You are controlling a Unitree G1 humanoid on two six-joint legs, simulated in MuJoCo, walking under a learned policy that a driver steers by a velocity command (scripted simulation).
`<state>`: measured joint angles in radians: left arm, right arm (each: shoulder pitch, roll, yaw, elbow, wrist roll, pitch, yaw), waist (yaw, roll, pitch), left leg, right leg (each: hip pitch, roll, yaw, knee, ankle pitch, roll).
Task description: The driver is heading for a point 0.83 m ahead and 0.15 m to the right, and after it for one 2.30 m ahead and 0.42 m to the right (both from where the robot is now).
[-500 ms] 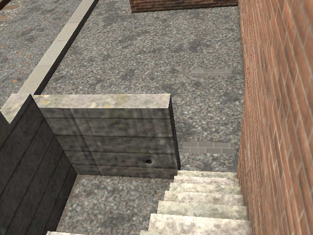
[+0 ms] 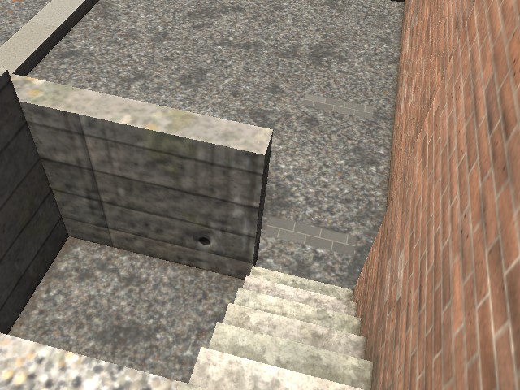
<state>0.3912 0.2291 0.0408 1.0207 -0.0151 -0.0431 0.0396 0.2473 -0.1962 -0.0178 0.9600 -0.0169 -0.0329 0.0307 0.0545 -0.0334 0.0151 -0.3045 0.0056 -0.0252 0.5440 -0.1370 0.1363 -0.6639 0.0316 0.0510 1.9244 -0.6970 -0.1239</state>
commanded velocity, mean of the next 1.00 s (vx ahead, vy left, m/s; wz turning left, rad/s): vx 0.50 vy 0.00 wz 0.00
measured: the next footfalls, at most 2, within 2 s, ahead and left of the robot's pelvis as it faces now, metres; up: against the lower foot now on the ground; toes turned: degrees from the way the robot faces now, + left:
right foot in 0.44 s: +0.26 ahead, -0.15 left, -0.22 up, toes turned -2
left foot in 0.94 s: +0.53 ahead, +0.05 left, -0.43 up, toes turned -2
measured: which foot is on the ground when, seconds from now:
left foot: down 0.00-0.44, up 0.46-0.92, down 0.94-1.00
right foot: up 0.00-0.42, down 0.44-0.96, up 0.98-1.00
